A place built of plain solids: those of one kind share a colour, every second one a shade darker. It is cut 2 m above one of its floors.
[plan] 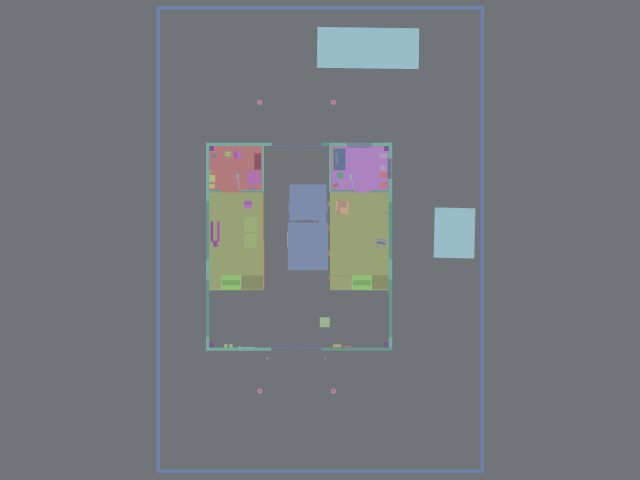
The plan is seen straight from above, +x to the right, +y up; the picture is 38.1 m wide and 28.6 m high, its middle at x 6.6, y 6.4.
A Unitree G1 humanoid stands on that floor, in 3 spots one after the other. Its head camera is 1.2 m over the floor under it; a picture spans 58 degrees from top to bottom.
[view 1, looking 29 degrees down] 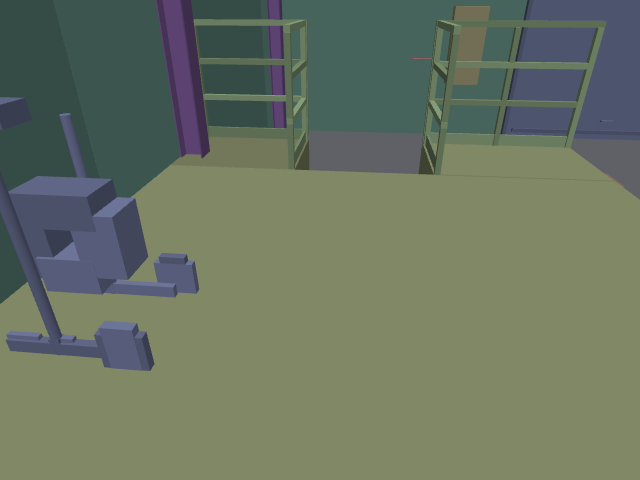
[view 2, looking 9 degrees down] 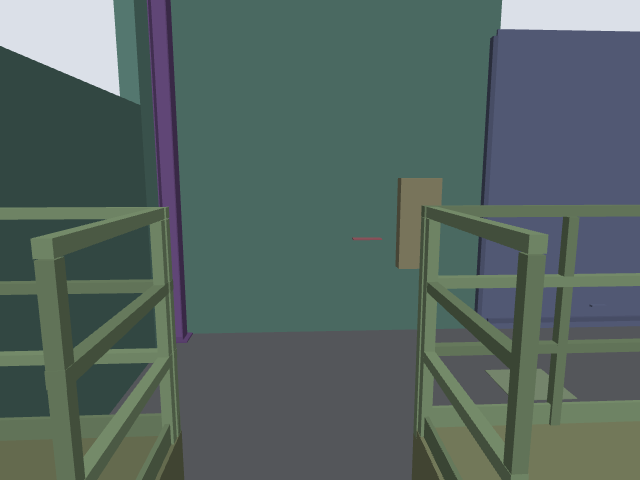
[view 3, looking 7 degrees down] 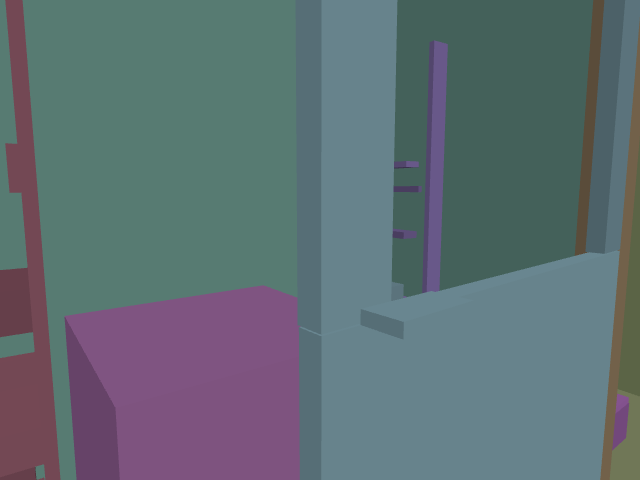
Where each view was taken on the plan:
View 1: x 9.10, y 7.60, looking -84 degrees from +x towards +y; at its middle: raised_floor_bank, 2.48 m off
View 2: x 9.10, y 5.30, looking -93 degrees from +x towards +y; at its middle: wall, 5.38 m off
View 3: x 1.30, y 10.60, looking -34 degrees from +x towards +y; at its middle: door_leaf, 0.46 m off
